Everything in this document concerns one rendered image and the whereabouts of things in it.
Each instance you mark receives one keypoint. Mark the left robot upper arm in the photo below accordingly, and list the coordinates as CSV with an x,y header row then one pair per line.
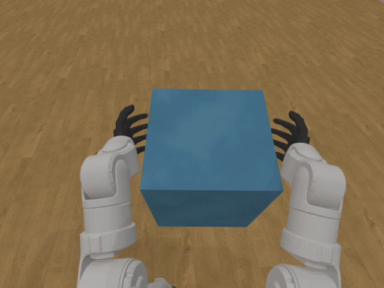
x,y
115,273

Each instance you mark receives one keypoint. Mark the robot left hand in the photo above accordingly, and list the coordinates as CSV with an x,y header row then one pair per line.
x,y
123,126

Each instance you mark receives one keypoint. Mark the carton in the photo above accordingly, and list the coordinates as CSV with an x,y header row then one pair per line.
x,y
209,158

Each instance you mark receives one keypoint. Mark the left robot forearm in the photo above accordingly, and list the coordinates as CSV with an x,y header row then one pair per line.
x,y
106,195

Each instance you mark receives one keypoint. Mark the left robot shin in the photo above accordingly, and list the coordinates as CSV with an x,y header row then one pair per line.
x,y
161,280

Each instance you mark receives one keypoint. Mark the right robot upper arm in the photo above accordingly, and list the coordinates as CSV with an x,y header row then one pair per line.
x,y
291,276

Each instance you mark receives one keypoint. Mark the right robot forearm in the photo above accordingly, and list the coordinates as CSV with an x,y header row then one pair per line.
x,y
316,202

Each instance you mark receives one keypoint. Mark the robot right hand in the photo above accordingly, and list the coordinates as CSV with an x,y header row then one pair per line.
x,y
299,133

